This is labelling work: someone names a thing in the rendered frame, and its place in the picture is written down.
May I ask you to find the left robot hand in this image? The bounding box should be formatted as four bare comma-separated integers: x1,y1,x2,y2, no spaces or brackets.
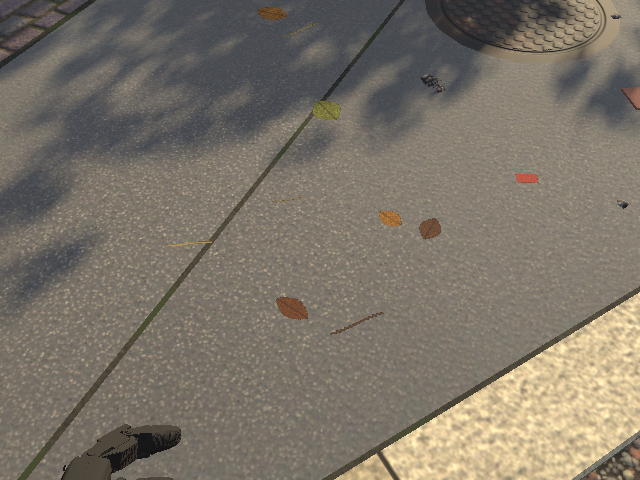
61,424,181,480

